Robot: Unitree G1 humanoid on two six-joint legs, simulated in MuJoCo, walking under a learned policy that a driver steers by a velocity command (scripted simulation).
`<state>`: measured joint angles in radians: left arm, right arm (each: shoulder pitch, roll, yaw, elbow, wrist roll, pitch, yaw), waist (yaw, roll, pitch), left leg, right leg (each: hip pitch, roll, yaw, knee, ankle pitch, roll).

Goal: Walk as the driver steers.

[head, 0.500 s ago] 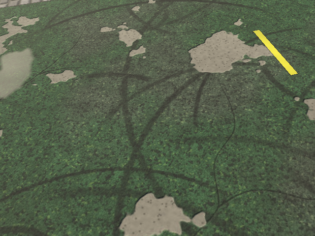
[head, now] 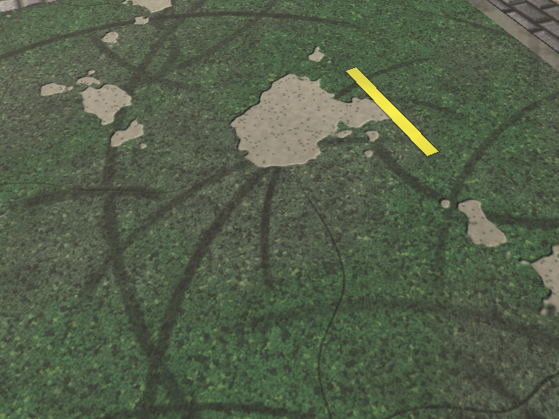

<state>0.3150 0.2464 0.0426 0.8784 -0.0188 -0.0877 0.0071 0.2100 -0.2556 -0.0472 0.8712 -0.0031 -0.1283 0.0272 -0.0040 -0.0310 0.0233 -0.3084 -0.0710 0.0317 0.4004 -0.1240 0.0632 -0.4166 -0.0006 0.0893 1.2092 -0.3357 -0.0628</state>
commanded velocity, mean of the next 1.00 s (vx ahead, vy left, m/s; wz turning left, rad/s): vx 0.50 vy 0.00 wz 0.38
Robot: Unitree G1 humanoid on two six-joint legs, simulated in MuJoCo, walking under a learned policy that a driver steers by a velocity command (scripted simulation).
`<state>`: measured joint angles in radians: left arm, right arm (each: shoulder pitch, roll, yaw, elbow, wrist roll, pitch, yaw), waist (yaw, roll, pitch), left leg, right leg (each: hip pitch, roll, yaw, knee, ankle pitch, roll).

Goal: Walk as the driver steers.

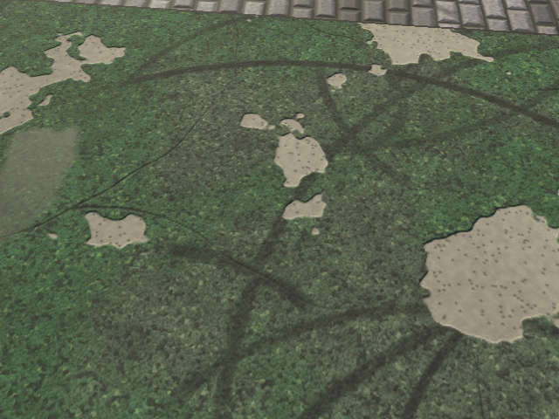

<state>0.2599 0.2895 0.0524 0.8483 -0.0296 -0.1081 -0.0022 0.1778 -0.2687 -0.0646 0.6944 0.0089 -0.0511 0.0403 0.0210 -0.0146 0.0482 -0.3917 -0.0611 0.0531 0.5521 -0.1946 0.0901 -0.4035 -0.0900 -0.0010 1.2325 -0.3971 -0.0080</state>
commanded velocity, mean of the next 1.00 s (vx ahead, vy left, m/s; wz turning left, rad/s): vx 0.50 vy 0.00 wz -0.37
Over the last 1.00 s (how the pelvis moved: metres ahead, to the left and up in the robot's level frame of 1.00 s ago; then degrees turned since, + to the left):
0.49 0.08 -0.01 28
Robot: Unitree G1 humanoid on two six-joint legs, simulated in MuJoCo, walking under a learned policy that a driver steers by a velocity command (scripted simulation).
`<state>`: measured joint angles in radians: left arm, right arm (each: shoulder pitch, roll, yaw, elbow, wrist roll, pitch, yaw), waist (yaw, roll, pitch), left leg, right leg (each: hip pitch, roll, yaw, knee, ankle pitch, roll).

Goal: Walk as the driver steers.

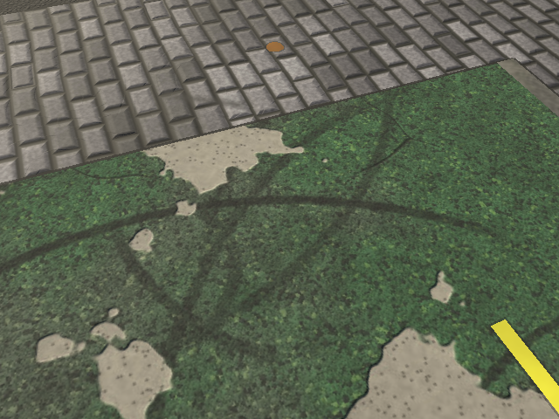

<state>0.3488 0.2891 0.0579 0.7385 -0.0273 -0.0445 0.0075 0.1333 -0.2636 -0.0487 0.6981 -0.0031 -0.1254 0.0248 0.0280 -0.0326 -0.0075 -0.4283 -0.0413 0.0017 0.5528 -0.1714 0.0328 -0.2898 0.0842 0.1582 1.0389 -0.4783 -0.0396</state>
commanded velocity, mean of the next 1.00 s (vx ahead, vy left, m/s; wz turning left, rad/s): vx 0.50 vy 0.00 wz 0.40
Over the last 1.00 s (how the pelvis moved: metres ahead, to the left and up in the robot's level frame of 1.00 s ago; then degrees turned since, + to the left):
0.57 -0.10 0.00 -27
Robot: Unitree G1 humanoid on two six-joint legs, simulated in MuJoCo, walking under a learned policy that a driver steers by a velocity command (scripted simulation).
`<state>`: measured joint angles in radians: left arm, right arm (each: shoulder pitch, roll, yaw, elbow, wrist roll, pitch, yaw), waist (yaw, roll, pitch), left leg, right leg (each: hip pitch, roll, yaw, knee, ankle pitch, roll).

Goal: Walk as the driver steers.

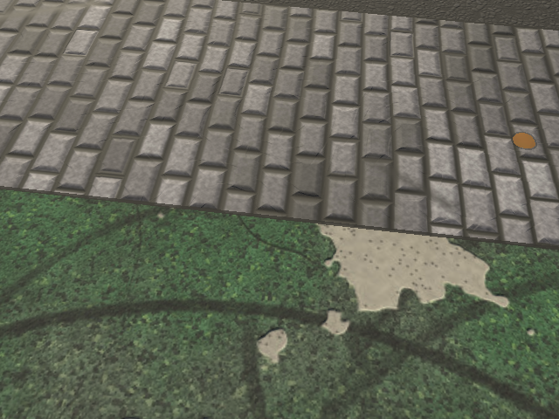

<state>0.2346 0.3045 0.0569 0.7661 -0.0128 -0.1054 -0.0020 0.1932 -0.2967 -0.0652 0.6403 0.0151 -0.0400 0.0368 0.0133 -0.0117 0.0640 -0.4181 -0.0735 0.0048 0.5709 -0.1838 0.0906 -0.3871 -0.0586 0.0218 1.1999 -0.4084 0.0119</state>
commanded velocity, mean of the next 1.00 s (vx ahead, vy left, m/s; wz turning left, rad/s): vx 0.30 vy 0.00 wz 0.60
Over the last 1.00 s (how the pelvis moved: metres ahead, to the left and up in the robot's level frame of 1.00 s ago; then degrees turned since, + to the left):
0.47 0.11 0.00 29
